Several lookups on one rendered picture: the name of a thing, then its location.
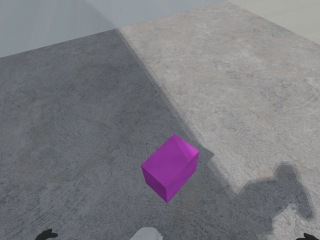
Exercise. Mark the carton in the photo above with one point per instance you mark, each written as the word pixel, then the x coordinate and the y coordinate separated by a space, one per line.
pixel 168 168

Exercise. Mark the robot left thigh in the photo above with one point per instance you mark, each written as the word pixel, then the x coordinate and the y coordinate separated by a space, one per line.
pixel 147 233

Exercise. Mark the robot left hand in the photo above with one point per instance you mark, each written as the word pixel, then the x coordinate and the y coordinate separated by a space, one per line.
pixel 46 234

